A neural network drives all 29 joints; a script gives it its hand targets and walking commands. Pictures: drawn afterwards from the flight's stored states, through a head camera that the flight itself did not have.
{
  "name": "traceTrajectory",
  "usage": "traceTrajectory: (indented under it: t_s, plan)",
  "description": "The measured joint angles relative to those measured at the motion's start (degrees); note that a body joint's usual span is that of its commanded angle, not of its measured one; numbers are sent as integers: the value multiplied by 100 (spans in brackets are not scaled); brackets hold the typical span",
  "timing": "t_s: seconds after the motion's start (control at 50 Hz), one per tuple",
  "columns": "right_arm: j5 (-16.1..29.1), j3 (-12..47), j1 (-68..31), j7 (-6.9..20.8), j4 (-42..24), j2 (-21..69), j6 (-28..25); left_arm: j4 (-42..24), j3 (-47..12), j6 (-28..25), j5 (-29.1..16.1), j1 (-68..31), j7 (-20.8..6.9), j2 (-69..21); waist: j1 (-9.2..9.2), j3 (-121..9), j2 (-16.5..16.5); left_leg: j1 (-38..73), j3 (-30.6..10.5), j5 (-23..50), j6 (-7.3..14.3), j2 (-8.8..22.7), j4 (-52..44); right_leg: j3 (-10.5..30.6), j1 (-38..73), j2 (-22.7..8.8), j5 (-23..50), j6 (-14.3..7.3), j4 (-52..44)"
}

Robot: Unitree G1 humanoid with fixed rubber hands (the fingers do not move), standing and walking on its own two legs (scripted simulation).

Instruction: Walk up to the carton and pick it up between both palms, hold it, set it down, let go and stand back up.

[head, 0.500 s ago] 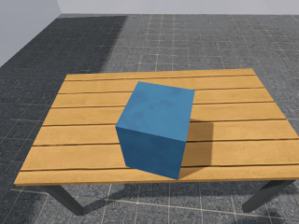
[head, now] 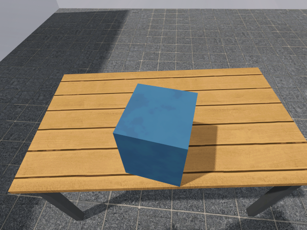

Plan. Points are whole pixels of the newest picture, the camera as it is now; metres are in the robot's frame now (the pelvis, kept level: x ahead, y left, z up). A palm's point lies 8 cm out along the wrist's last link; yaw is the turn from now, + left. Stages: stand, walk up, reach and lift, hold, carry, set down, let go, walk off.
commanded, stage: stand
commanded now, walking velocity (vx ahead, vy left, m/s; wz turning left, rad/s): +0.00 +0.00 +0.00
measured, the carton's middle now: (159, 135) +0.41 +0.01 -0.06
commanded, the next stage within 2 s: none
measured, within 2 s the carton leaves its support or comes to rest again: neither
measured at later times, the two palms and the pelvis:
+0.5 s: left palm out of the picture +0.08 +0.28 -0.12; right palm out of the picture +0.08 -0.29 -0.12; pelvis +0.02 -0.01 +0.00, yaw +0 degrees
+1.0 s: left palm out of the picture +0.09 +0.28 -0.12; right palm out of the picture +0.08 -0.29 -0.12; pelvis +0.01 +0.00 +0.00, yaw +0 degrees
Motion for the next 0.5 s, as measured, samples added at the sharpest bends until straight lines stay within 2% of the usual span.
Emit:
traceTrajectory:
  t_s: [0.18, 0.5]
  plan:
    - [-2, 28, -55, -5, -16, 29, -65, -34, 32, -39, -10, -72, -27, 34, 68, -24, -21, 60, -24, -27, -35, 26, -52, -27, 67, 27, -38, -30, -52]
    - [-26, -9, -90, -36, 0, 24, 36, 52, 47, -30, 11, -28, 32, 51, 57, -39, -24, 207, -22, -68, -60, 70, -121, -30, 244, 71, -39, -50, -193]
